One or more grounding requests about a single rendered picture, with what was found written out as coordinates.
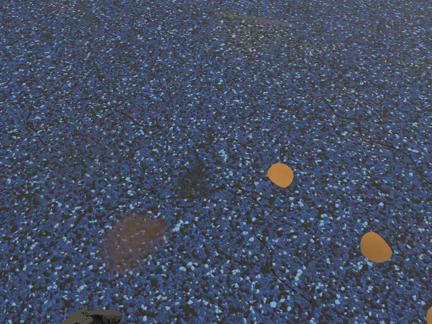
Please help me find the left robot hand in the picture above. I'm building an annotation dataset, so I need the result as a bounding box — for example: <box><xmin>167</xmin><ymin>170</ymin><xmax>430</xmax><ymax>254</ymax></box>
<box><xmin>60</xmin><ymin>308</ymin><xmax>122</xmax><ymax>324</ymax></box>

